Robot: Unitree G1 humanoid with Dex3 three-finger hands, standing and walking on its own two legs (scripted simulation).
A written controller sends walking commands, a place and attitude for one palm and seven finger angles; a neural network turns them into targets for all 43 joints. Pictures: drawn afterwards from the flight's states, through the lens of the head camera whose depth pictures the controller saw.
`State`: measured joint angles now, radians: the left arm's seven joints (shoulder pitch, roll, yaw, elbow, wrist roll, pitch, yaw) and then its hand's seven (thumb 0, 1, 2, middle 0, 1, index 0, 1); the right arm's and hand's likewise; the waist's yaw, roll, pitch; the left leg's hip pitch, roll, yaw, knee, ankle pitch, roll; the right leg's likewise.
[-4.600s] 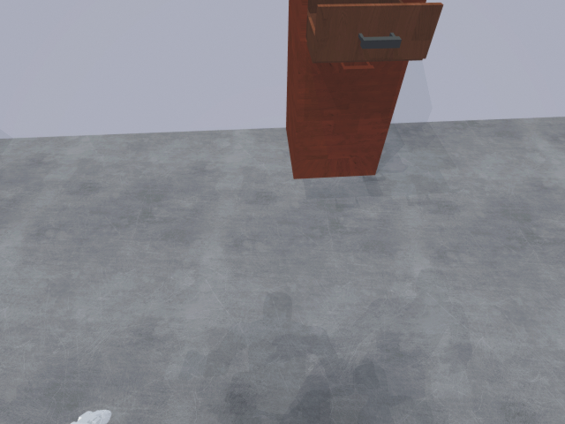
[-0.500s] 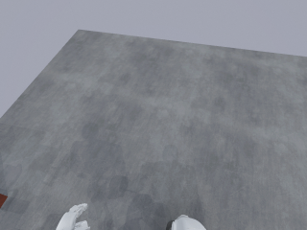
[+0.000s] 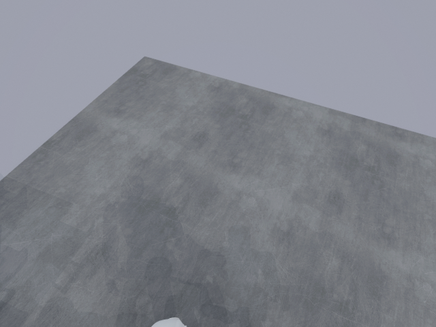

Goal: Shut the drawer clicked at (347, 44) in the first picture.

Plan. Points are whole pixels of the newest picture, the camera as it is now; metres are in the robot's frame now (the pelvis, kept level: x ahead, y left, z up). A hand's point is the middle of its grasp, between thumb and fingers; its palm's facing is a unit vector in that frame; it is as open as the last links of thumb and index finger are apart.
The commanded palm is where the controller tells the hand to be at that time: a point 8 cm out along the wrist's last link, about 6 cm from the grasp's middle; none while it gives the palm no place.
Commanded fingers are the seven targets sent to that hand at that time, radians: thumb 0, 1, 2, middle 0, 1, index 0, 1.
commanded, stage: turn to face it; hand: left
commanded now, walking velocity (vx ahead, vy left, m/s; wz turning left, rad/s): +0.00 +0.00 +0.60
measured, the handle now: out of the picture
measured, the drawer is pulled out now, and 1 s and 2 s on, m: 0.17 0.17 0.17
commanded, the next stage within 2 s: take the last steps up to it in 1.96 s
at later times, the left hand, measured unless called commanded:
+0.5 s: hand out of the picture +0.08 +0.17 -0.13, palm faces +0.29 -0.91 -0.30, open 7.4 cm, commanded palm none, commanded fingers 0.00 0.90 0.90 -0.20 -0.30 -0.20 -0.30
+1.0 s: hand out of the picture -0.09 +0.17 -0.17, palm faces +0.60 -0.74 -0.29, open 7.4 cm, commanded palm none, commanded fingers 0.00 0.90 0.90 -0.20 -0.30 -0.20 -0.30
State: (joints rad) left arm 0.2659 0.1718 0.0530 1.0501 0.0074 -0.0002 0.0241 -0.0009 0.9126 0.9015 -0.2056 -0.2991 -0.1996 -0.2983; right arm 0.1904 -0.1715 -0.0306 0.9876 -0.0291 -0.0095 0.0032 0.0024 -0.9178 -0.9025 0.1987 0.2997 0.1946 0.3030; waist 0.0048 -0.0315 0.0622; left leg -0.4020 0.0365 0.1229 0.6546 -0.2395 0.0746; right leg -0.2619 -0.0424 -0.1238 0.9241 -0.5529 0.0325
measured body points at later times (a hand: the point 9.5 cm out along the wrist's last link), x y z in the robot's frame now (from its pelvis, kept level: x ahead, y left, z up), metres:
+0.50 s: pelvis +0.02 -0.06 +0.01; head +0.06 -0.08 +0.46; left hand +0.07 +0.22 -0.11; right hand +0.14 -0.30 -0.15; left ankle +0.05 +0.07 -0.69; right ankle +0.05 -0.17 -0.72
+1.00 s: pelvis +0.02 -0.04 +0.01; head +0.05 +0.01 +0.45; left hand -0.12 +0.21 -0.15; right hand +0.28 -0.17 -0.12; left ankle -0.05 +0.05 -0.72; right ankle +0.06 -0.18 -0.66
